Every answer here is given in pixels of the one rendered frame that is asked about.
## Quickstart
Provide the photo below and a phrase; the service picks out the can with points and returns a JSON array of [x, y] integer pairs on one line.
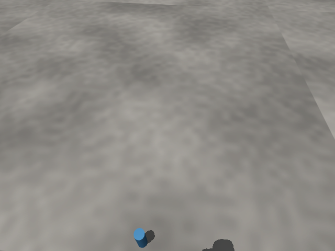
[[140, 237]]

